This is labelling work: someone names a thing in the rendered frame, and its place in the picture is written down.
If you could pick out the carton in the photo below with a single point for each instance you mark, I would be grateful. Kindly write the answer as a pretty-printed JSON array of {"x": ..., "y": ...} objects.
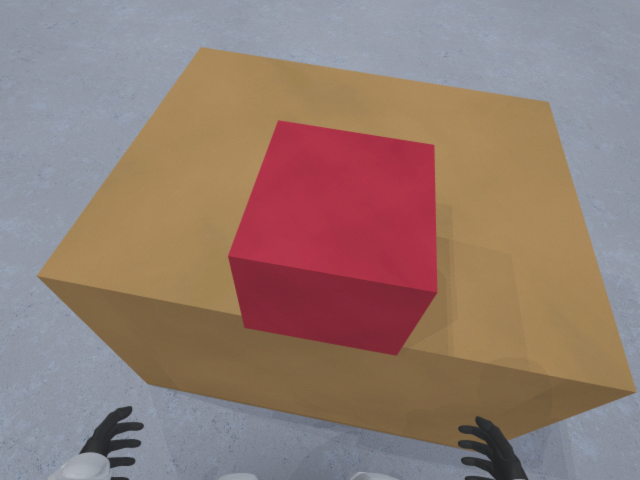
[{"x": 337, "y": 243}]

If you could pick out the pedestal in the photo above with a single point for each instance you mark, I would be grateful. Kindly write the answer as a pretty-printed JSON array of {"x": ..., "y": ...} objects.
[{"x": 520, "y": 332}]

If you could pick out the left robot forearm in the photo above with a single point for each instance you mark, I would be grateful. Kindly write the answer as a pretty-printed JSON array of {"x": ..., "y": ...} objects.
[{"x": 85, "y": 466}]

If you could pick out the robot left hand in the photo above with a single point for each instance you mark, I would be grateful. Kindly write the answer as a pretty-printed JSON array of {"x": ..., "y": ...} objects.
[{"x": 100, "y": 441}]

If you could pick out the robot right hand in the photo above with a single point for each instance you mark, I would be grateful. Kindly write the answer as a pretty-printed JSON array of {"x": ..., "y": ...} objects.
[{"x": 504, "y": 464}]

